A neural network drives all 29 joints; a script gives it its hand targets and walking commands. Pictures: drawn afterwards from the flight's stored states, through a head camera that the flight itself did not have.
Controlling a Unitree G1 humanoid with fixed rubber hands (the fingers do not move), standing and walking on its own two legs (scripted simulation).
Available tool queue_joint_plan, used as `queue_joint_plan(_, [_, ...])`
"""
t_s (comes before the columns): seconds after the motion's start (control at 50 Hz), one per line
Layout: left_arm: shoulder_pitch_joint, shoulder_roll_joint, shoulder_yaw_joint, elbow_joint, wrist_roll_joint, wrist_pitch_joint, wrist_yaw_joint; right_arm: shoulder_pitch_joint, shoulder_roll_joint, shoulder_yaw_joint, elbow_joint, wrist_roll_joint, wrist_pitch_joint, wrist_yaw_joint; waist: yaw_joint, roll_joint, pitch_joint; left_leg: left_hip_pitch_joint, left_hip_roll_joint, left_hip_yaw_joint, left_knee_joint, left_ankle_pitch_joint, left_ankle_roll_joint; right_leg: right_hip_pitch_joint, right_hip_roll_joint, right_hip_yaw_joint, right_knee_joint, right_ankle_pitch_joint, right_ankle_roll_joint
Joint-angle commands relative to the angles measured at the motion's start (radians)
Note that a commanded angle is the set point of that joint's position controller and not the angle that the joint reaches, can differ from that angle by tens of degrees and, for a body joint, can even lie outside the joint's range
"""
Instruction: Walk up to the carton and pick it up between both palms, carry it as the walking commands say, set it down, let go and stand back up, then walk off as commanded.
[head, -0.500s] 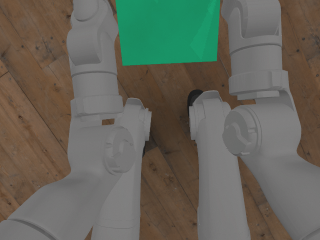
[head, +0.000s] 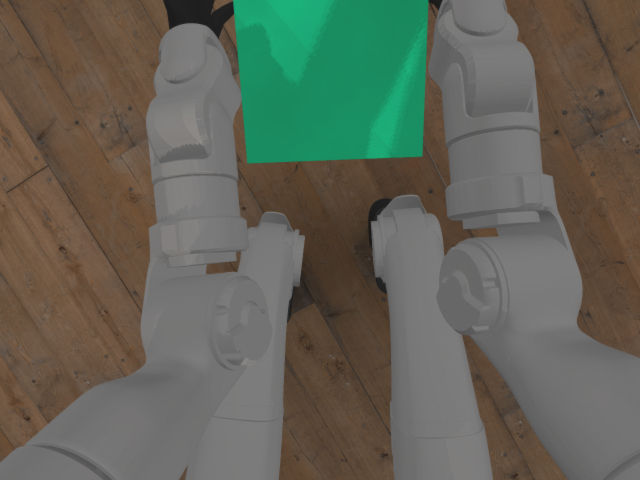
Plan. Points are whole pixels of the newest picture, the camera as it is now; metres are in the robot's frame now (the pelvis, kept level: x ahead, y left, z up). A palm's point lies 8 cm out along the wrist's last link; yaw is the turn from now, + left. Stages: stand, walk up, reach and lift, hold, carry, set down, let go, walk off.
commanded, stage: reach and lift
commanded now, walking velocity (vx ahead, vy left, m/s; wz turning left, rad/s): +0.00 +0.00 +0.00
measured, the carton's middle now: (323, 14) +0.54 +0.00 -0.15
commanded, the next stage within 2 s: none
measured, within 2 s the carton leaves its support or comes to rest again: neither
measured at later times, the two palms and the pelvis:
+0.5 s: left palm (153, 11) +0.49 +0.11 +0.01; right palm out of the picture +0.50 -0.12 -0.01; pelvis +0.00 +0.00 +0.05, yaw -1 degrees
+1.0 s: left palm (32, 2) +0.45 +0.12 +0.11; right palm out of the picture +0.46 -0.12 +0.09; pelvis +0.08 -0.01 +0.15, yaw -1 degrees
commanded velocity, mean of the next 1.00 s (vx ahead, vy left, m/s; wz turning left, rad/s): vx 0.00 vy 0.00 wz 0.00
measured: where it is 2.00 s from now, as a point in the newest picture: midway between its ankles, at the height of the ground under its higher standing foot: (333, 281)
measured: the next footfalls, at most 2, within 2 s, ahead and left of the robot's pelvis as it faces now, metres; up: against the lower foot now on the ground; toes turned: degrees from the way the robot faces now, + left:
none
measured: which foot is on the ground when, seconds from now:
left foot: down 0.00-1.00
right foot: down 0.00-1.00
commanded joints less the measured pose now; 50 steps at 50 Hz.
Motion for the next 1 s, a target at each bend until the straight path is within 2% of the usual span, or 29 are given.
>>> queue_joint_plan(0.0, [-0.787, -1.013, -0.741, 0.004, -0.206, 0.008, -0.221, -0.579, 1.099, 0.623, -0.022, 0.183, -0.043, 0.237, 0.031, -0.063, -2.202, 0.181, -0.084, 0.063, -0.263, 0.199, 0.020, 1.117, 0.082, -0.068, -0.141, 0.200, 0.021])
queue_joint_plan(0.04, [-0.759, -1.022, -0.744, 0.015, -0.195, 0.011, -0.218, -0.569, 1.093, 0.613, -0.018, 0.172, -0.043, 0.236, 0.030, -0.049, -2.202, 0.207, -0.079, 0.059, -0.286, 0.226, 0.020, 1.143, 0.082, -0.064, -0.156, 0.223, 0.016])
queue_joint_plan(0.06, [-0.774, -1.025, -0.781, -0.057, -0.224, 0.011, -0.214, -0.595, 1.100, 0.651, -0.105, 0.209, -0.046, 0.231, 0.035, -0.044, -2.288, 0.275, -0.088, 0.056, -0.290, 0.254, 0.020, 1.187, 0.089, -0.066, -0.156, 0.248, 0.021])
queue_joint_plan(0.14, [-0.718, -1.030, -0.772, 0.012, -0.201, 0.016, -0.212, -0.550, 1.089, 0.648, -0.053, 0.194, -0.047, 0.232, 0.033, -0.023, -2.157, 0.254, -0.078, 0.051, -0.336, 0.198, 0.018, 1.148, 0.088, -0.066, -0.191, 0.194, 0.015])
queue_joint_plan(0.16, [-0.719, -1.025, -0.786, -0.016, -0.212, 0.017, -0.211, -0.585, 1.088, 0.673, -0.124, 0.212, -0.052, 0.234, 0.047, -0.030, -2.225, 0.310, -0.083, 0.048, -0.338, 0.227, 0.018, 1.170, 0.086, -0.059, -0.207, 0.205, 0.016])
queue_joint_plan(0.2, [-0.708, -1.006, -0.740, 0.078, -0.182, 0.018, -0.209, -0.580, 1.071, 0.640, -0.015, 0.191, -0.044, 0.237, 0.044, -0.052, -2.064, 0.216, -0.072, 0.046, -0.347, 0.140, 0.026, 1.105, 0.076, -0.055, -0.222, 0.121, 0.020])
queue_joint_plan(0.22, [-0.668, -1.041, -0.737, 0.043, -0.189, 0.015, -0.211, -0.581, 1.093, 0.671, -0.080, 0.204, -0.049, 0.237, 0.068, -0.071, -2.120, 0.283, -0.078, 0.049, -0.375, 0.155, 0.030, 1.169, 0.082, -0.056, -0.248, 0.129, 0.025])
queue_joint_plan(0.28, [-0.681, -1.032, -0.731, 0.042, -0.183, 0.013, -0.215, -0.597, 1.101, 0.678, -0.092, 0.214, -0.049, 0.240, 0.078, -0.067, -2.136, 0.314, -0.078, 0.043, -0.391, 0.153, 0.032, 1.186, 0.078, -0.043, -0.272, 0.104, 0.021])
queue_joint_plan(0.34, [-0.729, -1.020, -0.704, 0.060, -0.183, 0.012, -0.218, -0.609, 1.138, 0.662, -0.024, 0.219, -0.040, 0.238, 0.097, -0.099, -2.060, 0.290, -0.067, 0.038, -0.417, 0.086, 0.041, 1.200, 0.066, -0.025, -0.320, 0.005, 0.023])
queue_joint_plan(0.4, [-0.645, -1.035, -0.675, 0.139, -0.144, 0.016, -0.225, -0.552, 1.132, 0.601, 0.029, 0.180, -0.046, 0.244, 0.088, -0.067, -1.924, 0.249, -0.061, 0.034, -0.446, 0.072, 0.036, 1.173, 0.070, -0.030, -0.346, 0.004, 0.008])
queue_joint_plan(0.44, [-0.626, -1.092, -0.699, 0.099, -0.166, 0.009, -0.232, -0.526, 1.156, 0.611, -0.028, 0.186, -0.055, 0.248, 0.069, -0.048, -2.008, 0.336, -0.070, 0.036, -0.463, 0.150, 0.030, 1.222, 0.072, -0.040, -0.357, 0.098, 0.012])
queue_joint_plan(0.5, [-0.603, -1.079, -0.620, 0.201, -0.123, -0.005, -0.243, -0.410, 1.204, 0.515, 0.161, 0.133, -0.051, 0.252, 0.061, -0.033, -1.734, 0.204, -0.046, 0.039, -0.480, 0.056, 0.038, 1.152, 0.055, -0.017, -0.401, 0.013, 0.003])
queue_joint_plan(0.54, [-0.594, -1.115, -0.662, 0.116, -0.138, -0.018, -0.250, -0.379, 1.241, 0.518, 0.075, 0.128, -0.062, 0.255, 0.051, -0.031, -1.804, 0.296, -0.060, 0.038, -0.524, 0.148, 0.038, 1.249, 0.071, -0.043, -0.425, 0.130, 0.003])
queue_joint_plan(0.58, [-0.455, -1.114, -0.599, 0.261, -0.099, -0.016, -0.249, -0.273, 1.231, 0.447, 0.164, 0.080, -0.059, 0.250, 0.015, -0.035, -1.534, 0.224, -0.048, 0.013, -0.563, 0.119, 0.031, 1.125, 0.067, -0.053, -0.435, 0.112, 0.003])
queue_joint_plan(0.62, [-0.317, -1.120, -0.518, 0.332, -0.044, -0.015, -0.261, -0.216, 1.257, 0.442, 0.168, 0.065, -0.075, 0.248, 0.068, -0.057, -1.425, 0.235, -0.047, 0.027, -0.589, 0.113, 0.041, 1.154, 0.057, -0.032, -0.502, 0.067, 0.012])
queue_joint_plan(0.66, [-0.287, -1.141, -0.509, 0.341, -0.029, -0.028, -0.263, -0.185, 1.263, 0.423, 0.139, 0.038, -0.087, 0.241, 0.044, -0.073, -1.376, 0.259, -0.048, 0.021, -0.625, 0.119, 0.044, 1.177, 0.059, -0.041, -0.533, 0.077, 0.015])
queue_joint_plan(0.68, [-0.237, -1.137, -0.470, 0.408, 0.004, -0.031, -0.262, -0.162, 1.217, 0.377, 0.210, 0.005, -0.092, 0.243, 0.025, -0.065, -1.218, 0.206, -0.041, 0.011, -0.644, 0.075, 0.050, 1.087, 0.055, -0.044, -0.546, 0.034, 0.013])
queue_joint_plan(0.7, [-0.229, -1.129, -0.454, 0.404, 0.022, -0.048, -0.264, -0.122, 1.255, 0.377, 0.239, -0.008, -0.100, 0.241, 0.072, -0.078, -1.200, 0.223, -0.046, 0.018, -0.654, 0.109, 0.053, 1.134, 0.051, -0.022, -0.581, 0.050, 0.009])
queue_joint_plan(0.74, [-0.175, -1.124, -0.439, 0.418, 0.030, -0.070, -0.262, -0.125, 1.249, 0.414, 0.189, -0.003, -0.124, 0.233, 0.074, -0.130, -1.189, 0.295, -0.042, -0.002, -0.671, 0.175, 0.059, 1.143, 0.047, -0.027, -0.604, 0.106, 0.023])
queue_joint_plan(0.76, [-0.136, -1.142, -0.448, 0.408, 0.031, -0.082, -0.261, -0.084, 1.260, 0.411, 0.186, -0.005, -0.137, 0.230, 0.073, -0.099, -1.207, 0.323, -0.045, 0.001, -0.686, 0.208, 0.059, 1.174, 0.049, -0.021, -0.614, 0.144, 0.020])
queue_joint_plan(0.78, [-0.132, -1.116, -0.442, 0.400, 0.038, -0.094, -0.259, -0.100, 1.259, 0.427, 0.173, 0.003, -0.151, 0.227, 0.104, -0.104, -1.207, 0.335, -0.043, 0.004, -0.693, 0.220, 0.061, 1.209, 0.043, -0.012, -0.624, 0.157, 0.021])
queue_joint_plan(0.8, [-0.136, -1.141, -0.502, 0.330, 0.018, -0.110, -0.253, -0.068, 1.290, 0.464, 0.137, 0.011, -0.162, 0.219, 0.071, -0.104, -1.270, 0.405, -0.042, -0.003, -0.707, 0.280, 0.057, 1.271, 0.046, -0.002, -0.642, 0.239, 0.022])
queue_joint_plan(0.84, [-0.087, -1.119, -0.514, 0.328, 0.025, -0.125, -0.247, -0.007, 1.271, 0.461, 0.184, 0.001, -0.181, 0.220, 0.077, -0.085, -1.241, 0.427, -0.040, -0.010, -0.727, 0.327, 0.051, 1.245, 0.052, -0.009, -0.643, 0.292, 0.024])
queue_joint_plan(0.88, [-0.057, -1.112, -0.571, 0.276, 0.018, -0.144, -0.241, 0.041, 1.269, 0.504, 0.136, 0.010, -0.207, 0.212, 0.086, -0.076, -1.285, 0.496, -0.041, -0.020, -0.741, 0.422, 0.046, 1.296, 0.044, 0.007, -0.663, 0.393, 0.021])
queue_joint_plan(0.9, [-0.108, -1.134, -0.627, 0.200, -0.020, -0.161, -0.237, 0.023, 1.277, 0.540, 0.090, 0.035, -0.223, 0.208, 0.065, -0.053, -1.371, 0.547, -0.044, -0.015, -0.745, 0.434, 0.036, 1.374, 0.048, 0.014, -0.670, 0.409, 0.019])
queue_joint_plan(0.92, [-0.040, -1.122, -0.637, 0.216, -0.010, -0.157, -0.236, 0.048, 1.272, 0.574, 0.077, 0.057, -0.227, 0.209, 0.083, -0.034, -1.383, 0.577, -0.045, -0.012, -0.759, 0.461, 0.032, 1.384, 0.051, 0.016, -0.677, 0.440, 0.024])
queue_joint_plan(0.94, [-0.053, -1.099, -0.659, 0.200, -0.012, -0.167, -0.234, 0.060, 1.256, 0.561, 0.098, 0.043, -0.235, 0.207, 0.048, -0.057, -1.371, 0.569, -0.037, -0.025, -0.751, 0.462, 0.034, 1.361, 0.044, 0.015, -0.674, 0.443, 0.021])
queue_joint_plan(0.96, [-0.033, -1.117, -0.688, 0.164, -0.017, -0.167, -0.231, 0.075, 1.256, 0.576, 0.068, 0.046, -0.241, 0.208, 0.056, -0.021, -1.385, 0.619, -0.040, -0.015, -0.776, 0.468, 0.026, 1.391, 0.052, 0.011, -0.693, 0.430, 0.020])
queue_joint_plan(0.98, [0.000, -1.085, -0.678, 0.166, -0.010, -0.166, -0.227, 0.113, 1.254, 0.588, 0.085, 0.043, -0.234, 0.205, 0.074, -0.053, -1.363, 0.625, -0.040, -0.016, -0.780, 0.472, 0.033, 1.390, 0.041, 0.022, -0.714, 0.437, 0.023])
